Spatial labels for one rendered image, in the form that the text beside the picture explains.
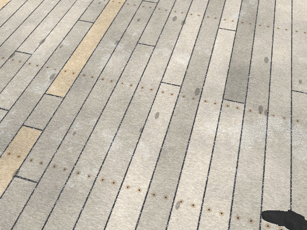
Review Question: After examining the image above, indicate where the right robot hand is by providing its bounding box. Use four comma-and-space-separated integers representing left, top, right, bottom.
261, 210, 307, 230

